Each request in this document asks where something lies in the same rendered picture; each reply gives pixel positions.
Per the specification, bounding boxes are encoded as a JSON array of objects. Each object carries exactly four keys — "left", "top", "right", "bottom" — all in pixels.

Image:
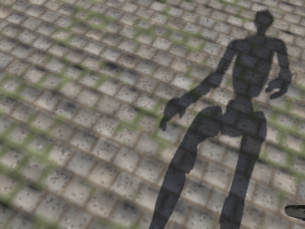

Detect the right robot hand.
[{"left": 284, "top": 205, "right": 305, "bottom": 221}]

